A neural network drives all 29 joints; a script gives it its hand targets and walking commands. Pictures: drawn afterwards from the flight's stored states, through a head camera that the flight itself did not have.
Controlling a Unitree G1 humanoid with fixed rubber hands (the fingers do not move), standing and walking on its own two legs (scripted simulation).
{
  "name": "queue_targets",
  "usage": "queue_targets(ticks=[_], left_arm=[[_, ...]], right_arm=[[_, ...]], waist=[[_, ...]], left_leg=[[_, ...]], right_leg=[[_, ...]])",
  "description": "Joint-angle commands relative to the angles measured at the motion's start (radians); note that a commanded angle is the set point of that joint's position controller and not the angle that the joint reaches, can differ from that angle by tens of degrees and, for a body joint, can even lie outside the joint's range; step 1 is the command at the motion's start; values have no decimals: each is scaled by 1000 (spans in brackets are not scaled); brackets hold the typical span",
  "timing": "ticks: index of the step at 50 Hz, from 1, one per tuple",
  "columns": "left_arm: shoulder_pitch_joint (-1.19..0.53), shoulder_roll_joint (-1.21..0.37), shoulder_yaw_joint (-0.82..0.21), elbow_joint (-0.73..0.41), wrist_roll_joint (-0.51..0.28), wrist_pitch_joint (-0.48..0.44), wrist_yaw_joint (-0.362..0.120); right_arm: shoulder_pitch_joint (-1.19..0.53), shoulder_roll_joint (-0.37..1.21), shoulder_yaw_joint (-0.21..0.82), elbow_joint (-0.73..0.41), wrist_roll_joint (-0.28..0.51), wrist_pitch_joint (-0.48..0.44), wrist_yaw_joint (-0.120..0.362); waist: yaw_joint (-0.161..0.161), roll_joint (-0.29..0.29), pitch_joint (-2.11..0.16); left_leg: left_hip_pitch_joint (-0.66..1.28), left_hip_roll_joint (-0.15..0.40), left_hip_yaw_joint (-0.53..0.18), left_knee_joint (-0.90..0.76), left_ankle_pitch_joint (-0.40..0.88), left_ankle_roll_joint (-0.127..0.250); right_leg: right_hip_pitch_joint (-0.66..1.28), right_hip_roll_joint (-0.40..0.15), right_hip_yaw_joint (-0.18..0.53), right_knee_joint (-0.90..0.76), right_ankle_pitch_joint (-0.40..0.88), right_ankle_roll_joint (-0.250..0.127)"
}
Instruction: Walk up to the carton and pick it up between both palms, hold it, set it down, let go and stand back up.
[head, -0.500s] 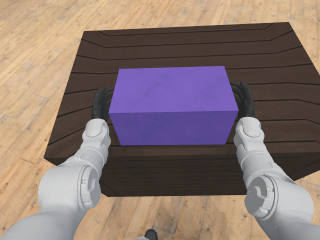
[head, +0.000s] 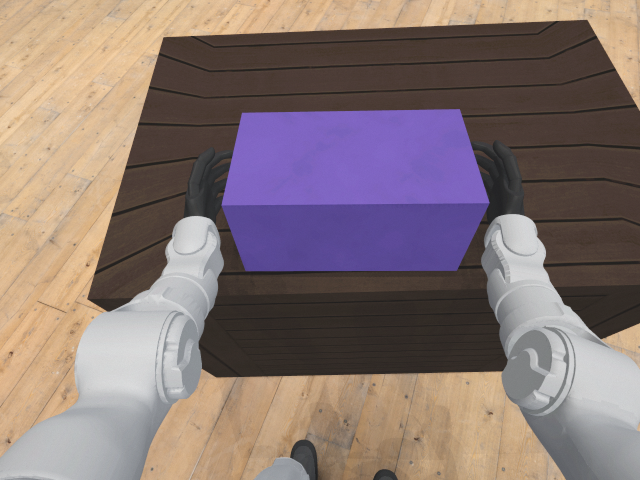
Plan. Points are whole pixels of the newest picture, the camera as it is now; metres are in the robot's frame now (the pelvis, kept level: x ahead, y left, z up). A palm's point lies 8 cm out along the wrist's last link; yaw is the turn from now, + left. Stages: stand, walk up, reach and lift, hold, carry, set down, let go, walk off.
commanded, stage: set down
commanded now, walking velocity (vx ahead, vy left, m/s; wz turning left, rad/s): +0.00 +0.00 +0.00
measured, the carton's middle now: (350, 192) +0.49 +0.02 +0.01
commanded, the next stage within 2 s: none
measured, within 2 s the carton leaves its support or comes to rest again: rests again in 0.32 s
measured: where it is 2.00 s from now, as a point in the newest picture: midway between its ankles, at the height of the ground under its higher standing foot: outside the picture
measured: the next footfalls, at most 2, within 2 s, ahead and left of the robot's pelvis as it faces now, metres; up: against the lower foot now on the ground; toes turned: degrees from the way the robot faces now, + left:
none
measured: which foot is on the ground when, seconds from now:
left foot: down 0.00-1.00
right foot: down 0.00-1.00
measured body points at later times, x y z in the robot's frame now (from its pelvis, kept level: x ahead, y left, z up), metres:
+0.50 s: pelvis +0.01 +0.00 -0.01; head +0.12 +0.01 +0.43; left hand +0.47 +0.24 +0.05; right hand +0.50 -0.18 +0.05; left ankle +0.05 +0.10 -0.72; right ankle +0.00 -0.11 -0.72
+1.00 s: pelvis +0.00 -0.01 -0.01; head +0.12 +0.01 +0.43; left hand +0.44 +0.25 +0.03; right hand +0.47 -0.20 +0.03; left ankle +0.05 +0.10 -0.72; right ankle +0.00 -0.11 -0.72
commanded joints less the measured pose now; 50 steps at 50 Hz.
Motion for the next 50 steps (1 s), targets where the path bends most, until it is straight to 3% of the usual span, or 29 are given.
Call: queue_targets(ticks=[1, 4, 8, 13, 16, 20, 23, 25, 29, 37, 44, 45, 50], left_arm=[[-636, -293, -108, -173, 95, -21, -114], [-614, -167, -94, -160, 69, -17, -90], [-626, 49, -100, -218, -19, -1, -31], [-603, 187, -178, -243, -148, 38, 5], [-588, 245, -208, -282, -190, 67, 15], [-559, 293, -249, -300, -217, 122, 29], [-552, 290, -286, -322, -242, 151, 28], [-558, 269, -317, -317, -257, 165, 18], [-543, 278, -330, -339, -267, 165, 8], [-454, 309, -303, -476, -261, 182, 0], [-349, 370, -239, -635, -235, 215, 0], [-415, 381, -232, -666, -239, 222, 3], [-303, 366, -229, -666, -243, 242, -2]], right_arm=[[-620, 363, 225, -28, -91, -20, 166], [-608, 222, 214, -22, -54, -15, 150], [-614, -19, 242, -45, 83, 0, 97], [-635, -179, 402, -115, 304, 41, 49], [-635, -277, 458, -158, 401, 54, 23], [-624, -370, 510, -159, 492, 81, 0], [-625, -403, 544, -159, 533, 90, -1], [-622, -396, 554, -127, 549, 101, 6], [-596, -405, 583, -108, 581, 94, 16], [-520, -426, 600, -189, 616, 86, 17], [-452, -463, 590, -371, 624, 86, -12], [-511, -471, 568, -398, 618, 94, -17], [-402, -450, 586, -387, 637, 123, -23]], waist=[[8, -40, -773], [7, -44, -797], [-4, -38, -889], [-1, -48, -1012], [11, -24, -1064], [12, 5, -1053], [11, 1, -1023], [-6, -1, -993], [-2, 3, -989], [-5, -1, -1043], [-6, -18, -1095], [-10, -1, -1102], [-14, -9, -979]], left_leg=[[501, 11, -8, 9, 200, -26], [503, 11, -10, 17, 231, -34], [499, 9, -14, 34, 284, -42], [495, -2, -26, 84, 382, -50], [532, -1, -39, 119, 474, -64], [612, 5, -61, 153, 535, -78], [642, 11, -80, 172, 568, -81], [660, 16, -89, 174, 554, -82], [666, 15, -98, 186, 563, -86], [628, 1, -93, 190, 560, -79], [610, -11, -91, 175, 541, -84], [590, -14, -87, 174, 507, -85], [567, -19, -91, 148, 429, -82]], right_leg=[[186, -11, -37, -62, 191, 18], [201, -7, -31, -56, 223, 19], [213, 1, -8, -43, 283, 23], [241, 15, 8, -17, 414, 41], [218, 28, 2, -1, 481, 56], [110, 46, -13, -8, 436, 54], [55, 57, -28, -7, 417, 53], [4, 58, -36, -12, 384, 52], [-4, 56, -37, -6, 386, 48], [102, 60, -34, 17, 471, 60], [254, 65, -21, 29, 551, 70], [239, 61, -15, 29, 518, 68], [279, 57, -4, 17, 466, 59]])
